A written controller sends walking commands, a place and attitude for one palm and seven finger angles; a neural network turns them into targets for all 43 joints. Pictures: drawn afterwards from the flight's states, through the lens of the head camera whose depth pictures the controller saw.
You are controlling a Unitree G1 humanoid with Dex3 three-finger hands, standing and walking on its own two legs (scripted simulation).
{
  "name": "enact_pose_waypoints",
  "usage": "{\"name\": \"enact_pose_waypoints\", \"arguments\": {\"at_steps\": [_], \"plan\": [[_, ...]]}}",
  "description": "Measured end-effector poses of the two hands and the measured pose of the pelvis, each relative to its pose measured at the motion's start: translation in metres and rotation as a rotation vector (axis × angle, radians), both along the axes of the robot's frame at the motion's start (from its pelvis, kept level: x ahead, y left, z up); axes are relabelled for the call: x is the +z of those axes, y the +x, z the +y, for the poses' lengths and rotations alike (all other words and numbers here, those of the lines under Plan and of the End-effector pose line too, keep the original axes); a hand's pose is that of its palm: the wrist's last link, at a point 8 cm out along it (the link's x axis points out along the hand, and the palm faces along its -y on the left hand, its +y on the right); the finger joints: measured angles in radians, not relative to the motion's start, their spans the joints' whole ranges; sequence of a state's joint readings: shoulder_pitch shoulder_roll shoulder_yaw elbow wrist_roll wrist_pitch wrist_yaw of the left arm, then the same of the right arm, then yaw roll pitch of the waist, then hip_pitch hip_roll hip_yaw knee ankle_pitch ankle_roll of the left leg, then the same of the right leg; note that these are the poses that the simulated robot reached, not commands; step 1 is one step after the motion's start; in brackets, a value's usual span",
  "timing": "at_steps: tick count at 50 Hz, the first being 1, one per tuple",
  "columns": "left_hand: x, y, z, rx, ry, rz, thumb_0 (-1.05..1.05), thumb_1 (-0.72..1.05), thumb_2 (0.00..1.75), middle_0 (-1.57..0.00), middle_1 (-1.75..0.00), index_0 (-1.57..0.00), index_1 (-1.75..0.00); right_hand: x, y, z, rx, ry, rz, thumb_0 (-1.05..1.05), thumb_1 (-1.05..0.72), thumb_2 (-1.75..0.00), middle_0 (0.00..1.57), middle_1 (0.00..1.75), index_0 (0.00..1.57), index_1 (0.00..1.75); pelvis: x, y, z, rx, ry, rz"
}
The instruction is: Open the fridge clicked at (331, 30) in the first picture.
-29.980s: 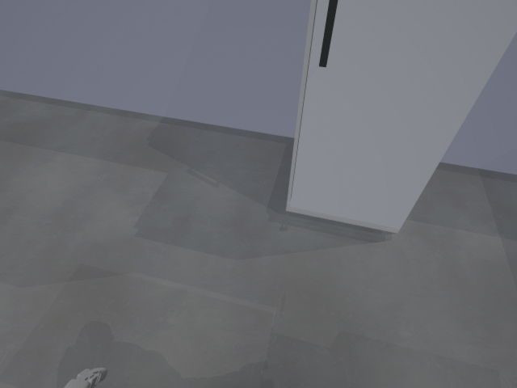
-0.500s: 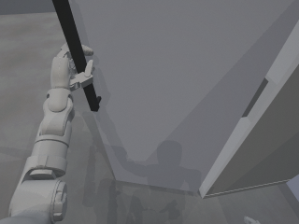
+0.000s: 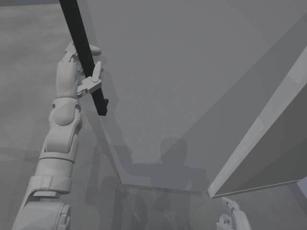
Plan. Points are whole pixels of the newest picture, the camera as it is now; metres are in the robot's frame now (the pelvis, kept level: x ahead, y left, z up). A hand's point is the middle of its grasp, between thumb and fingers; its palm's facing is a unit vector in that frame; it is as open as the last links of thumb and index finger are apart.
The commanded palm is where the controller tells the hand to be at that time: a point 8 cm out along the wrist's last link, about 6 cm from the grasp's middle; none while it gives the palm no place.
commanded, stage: loosen the grip on the handle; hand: left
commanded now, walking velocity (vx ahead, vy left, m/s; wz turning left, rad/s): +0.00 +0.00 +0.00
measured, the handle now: (90, 57) +0.44 +0.18 +0.23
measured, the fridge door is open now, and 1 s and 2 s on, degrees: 74 70 70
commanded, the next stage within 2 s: slip the hand off the handle in 0.64 s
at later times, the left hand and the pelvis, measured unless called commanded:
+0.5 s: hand (96, 76) +0.41 +0.16 +0.20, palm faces +0.19 -0.97 -0.18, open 13.2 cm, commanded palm +0.38 +0.21 +0.19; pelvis +0.01 -0.04 +0.00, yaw +2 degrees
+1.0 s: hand (76, 78) +0.41 +0.21 +0.19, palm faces +0.21 -0.96 -0.16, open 14.7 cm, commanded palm +0.38 +0.25 +0.19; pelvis +0.05 -0.02 +0.00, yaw +3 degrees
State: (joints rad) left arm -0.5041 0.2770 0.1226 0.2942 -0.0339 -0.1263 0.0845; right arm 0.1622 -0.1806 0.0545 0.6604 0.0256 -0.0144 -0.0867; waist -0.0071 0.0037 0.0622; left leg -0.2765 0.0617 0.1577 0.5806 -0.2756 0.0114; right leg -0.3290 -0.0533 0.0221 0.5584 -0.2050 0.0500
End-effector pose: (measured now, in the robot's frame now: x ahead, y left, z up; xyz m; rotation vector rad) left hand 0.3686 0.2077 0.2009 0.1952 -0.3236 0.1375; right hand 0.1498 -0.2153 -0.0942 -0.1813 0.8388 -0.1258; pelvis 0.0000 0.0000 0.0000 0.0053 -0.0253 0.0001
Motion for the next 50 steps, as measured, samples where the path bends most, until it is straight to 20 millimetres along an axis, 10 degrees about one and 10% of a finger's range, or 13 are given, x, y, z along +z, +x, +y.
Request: {"name": "enact_pose_waypoints", "arguments": {"at_steps": [11, 25, 41, 50], "plan": [[0.003, 0.015, 0.004, -0.011, -0.06, 0.075, -0.07, 0.5, 0.7, -0.48, -1.4, -0.39, -1.36, 0.02, -0.011, -0.038, 0.005, -0.041, -0.102, 0.01, -0.9, -0.89, 0.21, 0.3, 0.2, 0.3, 0.002, -0.003, -0.016, 0.039, 0.007, 0.024], [-0.004, 0.016, 0.005, 0.013, 0.02, -0.055, -0.01, -0.39, 0.28, -0.48, -1.39, -0.32, -1.27, -0.002, -0.043, -0.084, -0.014, -0.076, 0.063, 0.01, -0.91, -0.89, 0.21, 0.3, 0.2, 0.3, -0.001, 0.01, -0.039, 0.032, 0.005, 0.064], [-0.025, 0.017, 0.029, 0.052, -0.033, 0.015, -0.02, -0.55, 0.21, -0.32, -1.19, -0.27, -1.16, 0.009, 0.041, -0.051, 0.058, -0.04, -0.054, 0.01, -0.91, -0.89, 0.21, 0.3, 0.2, 0.3, 0.001, 0.042, -0.027, 0.044, -0.004, 0.094], [-0.011, 0.012, 0.054, 0.036, 0.002, -0.047, -0.02, -0.56, 0.2, -0.26, -1.16, -0.26, -1.15, 0.011, 0.057, -0.029, 0.077, -0.036, -0.067, 0.01, -0.91, -0.89, 0.21, 0.3, 0.2, 0.3, -0.001, 0.05, -0.015, 0.05, -0.016, 0.096]]}}
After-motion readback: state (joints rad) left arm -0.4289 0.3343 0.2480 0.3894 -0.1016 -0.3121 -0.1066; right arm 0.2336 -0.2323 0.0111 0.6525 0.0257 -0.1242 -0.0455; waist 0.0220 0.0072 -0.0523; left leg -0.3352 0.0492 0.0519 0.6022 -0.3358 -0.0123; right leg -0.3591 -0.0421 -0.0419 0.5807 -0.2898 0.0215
